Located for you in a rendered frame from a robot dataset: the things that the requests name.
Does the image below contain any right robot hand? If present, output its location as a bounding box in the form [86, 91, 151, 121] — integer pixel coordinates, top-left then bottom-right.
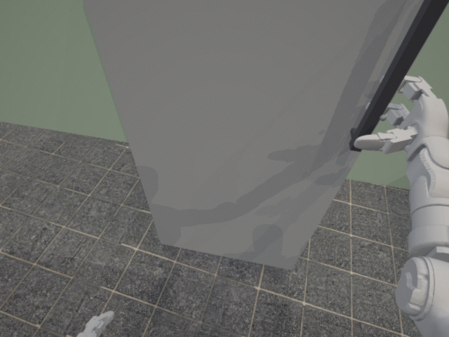
[354, 76, 449, 154]

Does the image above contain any fridge door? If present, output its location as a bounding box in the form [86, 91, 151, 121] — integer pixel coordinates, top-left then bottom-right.
[83, 0, 449, 270]

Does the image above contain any left robot hand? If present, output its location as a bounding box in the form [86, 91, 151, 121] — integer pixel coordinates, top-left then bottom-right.
[77, 311, 114, 337]

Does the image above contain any right robot forearm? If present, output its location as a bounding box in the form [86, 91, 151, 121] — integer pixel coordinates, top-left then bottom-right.
[406, 136, 449, 263]

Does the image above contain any handle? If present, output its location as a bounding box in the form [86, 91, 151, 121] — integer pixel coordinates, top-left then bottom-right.
[349, 0, 449, 152]

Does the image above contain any right robot upper arm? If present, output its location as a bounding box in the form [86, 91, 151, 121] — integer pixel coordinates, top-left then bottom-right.
[395, 256, 449, 337]

